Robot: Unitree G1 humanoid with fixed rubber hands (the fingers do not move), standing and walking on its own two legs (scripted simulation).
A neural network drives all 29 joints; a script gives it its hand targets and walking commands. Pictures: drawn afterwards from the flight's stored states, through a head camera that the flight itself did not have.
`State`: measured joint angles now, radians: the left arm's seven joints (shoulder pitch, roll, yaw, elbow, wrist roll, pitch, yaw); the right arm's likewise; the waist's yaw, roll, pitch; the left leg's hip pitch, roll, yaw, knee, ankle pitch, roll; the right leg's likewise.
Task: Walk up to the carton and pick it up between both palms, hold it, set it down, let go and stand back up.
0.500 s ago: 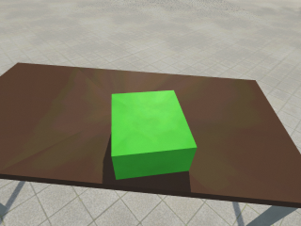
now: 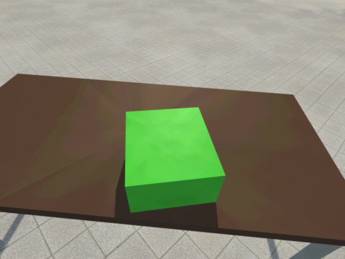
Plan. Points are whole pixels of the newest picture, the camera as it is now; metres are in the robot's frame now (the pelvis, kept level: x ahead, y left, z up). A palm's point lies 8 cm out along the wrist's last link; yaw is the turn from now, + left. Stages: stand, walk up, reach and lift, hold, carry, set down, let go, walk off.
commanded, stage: stand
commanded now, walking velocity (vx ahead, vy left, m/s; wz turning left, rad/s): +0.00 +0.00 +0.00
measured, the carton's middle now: (168, 154) +0.50 +0.03 -0.07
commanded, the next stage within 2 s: none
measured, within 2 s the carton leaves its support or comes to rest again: neither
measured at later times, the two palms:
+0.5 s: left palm out of the picture +0.03 +0.26 -0.13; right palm out of the picture +0.03 -0.26 -0.12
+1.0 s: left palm out of the picture +0.03 +0.25 -0.13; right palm out of the picture +0.03 -0.25 -0.12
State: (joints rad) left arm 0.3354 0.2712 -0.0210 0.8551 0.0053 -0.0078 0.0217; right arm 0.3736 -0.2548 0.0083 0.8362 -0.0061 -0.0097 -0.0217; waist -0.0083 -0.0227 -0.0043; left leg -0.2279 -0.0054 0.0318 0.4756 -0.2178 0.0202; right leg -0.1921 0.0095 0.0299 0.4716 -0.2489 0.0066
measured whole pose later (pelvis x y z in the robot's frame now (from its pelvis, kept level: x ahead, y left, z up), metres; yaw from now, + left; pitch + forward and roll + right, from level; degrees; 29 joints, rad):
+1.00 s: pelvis +0.01 +0.00 +0.00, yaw +0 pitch -1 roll +0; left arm 0.33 0.25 -0.02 0.96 0.00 0.00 0.03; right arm 0.35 -0.23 0.00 0.93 0.00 -0.01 -0.03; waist 0.00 -0.02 0.01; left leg -0.20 -0.01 0.02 0.44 -0.22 0.02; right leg -0.17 0.00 0.03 0.44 -0.25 0.01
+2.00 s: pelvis +0.02 +0.00 +0.00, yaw +1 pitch -1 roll +0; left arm 0.34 0.23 -0.02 1.01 0.00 -0.01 0.04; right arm 0.34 -0.21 0.01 1.00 0.00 -0.01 -0.04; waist 0.00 -0.02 0.02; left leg -0.19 -0.01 0.01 0.43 -0.22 0.01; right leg -0.15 0.00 0.02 0.42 -0.25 0.01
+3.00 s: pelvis +0.02 +0.00 +0.00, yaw +1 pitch -1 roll +0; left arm 0.34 0.21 -0.01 1.03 0.00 -0.01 0.04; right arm 0.34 -0.20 0.00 1.03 0.00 -0.01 -0.05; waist 0.00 -0.02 0.02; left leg -0.18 -0.01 0.01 0.43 -0.22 0.01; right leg -0.14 0.00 0.02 0.42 -0.25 0.01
